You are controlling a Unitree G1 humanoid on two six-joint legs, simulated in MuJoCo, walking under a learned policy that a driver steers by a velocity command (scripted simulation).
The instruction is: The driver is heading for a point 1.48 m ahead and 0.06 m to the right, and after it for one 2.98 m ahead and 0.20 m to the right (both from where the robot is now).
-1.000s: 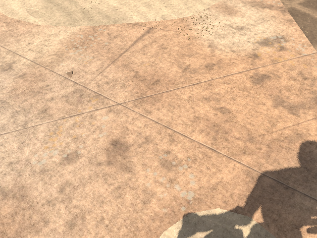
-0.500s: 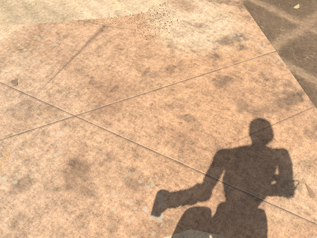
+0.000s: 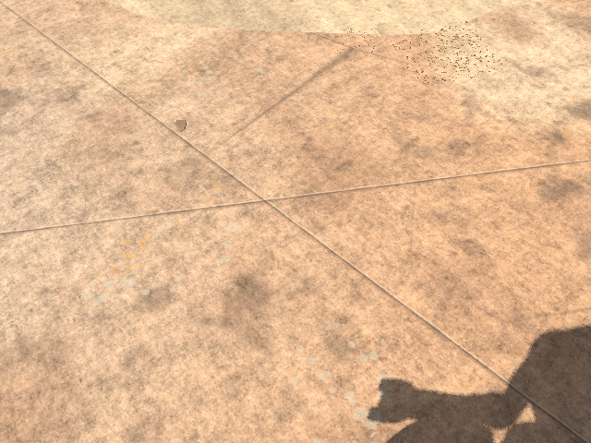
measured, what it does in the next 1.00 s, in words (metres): walks ahead: left foot, then right foot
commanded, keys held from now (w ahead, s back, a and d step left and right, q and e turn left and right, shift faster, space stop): q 0.10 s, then w+q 0.08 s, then w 0.12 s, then w+e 0.02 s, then s+e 0.40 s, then w+e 0.28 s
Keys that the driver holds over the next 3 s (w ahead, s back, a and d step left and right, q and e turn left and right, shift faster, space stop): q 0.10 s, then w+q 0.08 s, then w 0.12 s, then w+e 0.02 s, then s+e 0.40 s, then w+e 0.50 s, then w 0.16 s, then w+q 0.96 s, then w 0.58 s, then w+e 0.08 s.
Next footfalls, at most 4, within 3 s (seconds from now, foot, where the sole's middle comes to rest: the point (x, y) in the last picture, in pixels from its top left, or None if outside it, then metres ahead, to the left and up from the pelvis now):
0.20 left None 0.02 0.14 -0.78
0.62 right None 0.26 -0.02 -0.78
0.96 left None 0.17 0.20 -0.78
1.46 right None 0.37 -0.15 -0.78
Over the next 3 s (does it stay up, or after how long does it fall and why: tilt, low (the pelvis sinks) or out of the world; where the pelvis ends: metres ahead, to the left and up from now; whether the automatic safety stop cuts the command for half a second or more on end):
stays up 1.12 -0.02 -0.02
